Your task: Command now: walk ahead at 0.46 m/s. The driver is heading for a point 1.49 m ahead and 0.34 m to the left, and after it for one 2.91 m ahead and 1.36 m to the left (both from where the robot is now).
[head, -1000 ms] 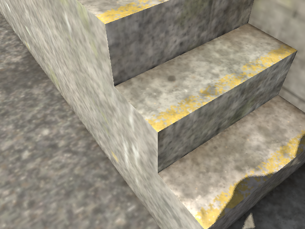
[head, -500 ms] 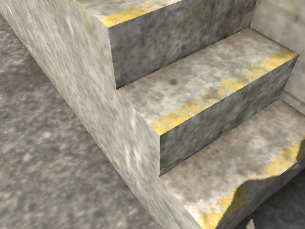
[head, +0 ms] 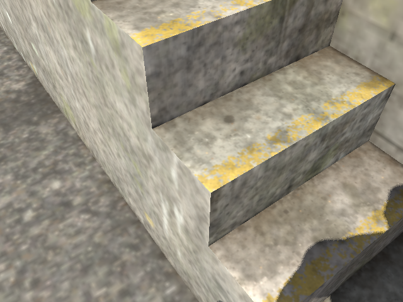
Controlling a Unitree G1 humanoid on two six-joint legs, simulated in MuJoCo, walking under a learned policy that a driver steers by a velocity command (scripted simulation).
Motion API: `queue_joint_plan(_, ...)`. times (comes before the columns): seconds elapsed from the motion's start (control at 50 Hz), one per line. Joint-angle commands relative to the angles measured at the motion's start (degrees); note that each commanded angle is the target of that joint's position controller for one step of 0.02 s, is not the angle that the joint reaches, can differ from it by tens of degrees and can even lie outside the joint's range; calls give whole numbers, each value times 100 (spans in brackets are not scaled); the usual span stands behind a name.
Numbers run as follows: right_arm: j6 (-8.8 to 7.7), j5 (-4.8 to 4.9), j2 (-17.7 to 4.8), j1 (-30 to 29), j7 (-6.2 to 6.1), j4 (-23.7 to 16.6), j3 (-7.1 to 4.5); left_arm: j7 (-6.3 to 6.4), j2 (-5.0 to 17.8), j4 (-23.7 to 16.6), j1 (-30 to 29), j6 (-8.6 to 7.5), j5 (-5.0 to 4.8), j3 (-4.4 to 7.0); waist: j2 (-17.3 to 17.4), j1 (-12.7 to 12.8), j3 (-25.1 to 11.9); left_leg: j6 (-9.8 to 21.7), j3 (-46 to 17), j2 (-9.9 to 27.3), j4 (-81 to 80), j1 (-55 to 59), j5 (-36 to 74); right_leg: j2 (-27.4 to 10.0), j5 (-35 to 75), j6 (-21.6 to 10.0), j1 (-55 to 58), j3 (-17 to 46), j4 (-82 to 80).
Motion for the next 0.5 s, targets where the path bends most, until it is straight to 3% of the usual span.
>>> queue_joint_plan(0.02,-57,0,-683,-165,-4,-244,-89,3,623,-211,-38,-46,-3,84,85,-11,-269,161,-323,514,-49,328,2402,-615,2668,-8,-100,312,-42)
queue_joint_plan(0.5,-128,-15,-960,-572,99,-272,45,-106,935,-215,-509,-75,-2,-21,66,-21,-361,31,-305,599,-358,291,1774,-659,2116,16,-168,393,-361)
